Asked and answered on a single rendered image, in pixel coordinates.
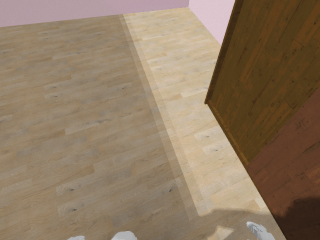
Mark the wardrobe door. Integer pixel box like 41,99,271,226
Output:
246,87,320,240
211,0,320,163

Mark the robot right hand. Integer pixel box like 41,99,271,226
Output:
247,221,275,240

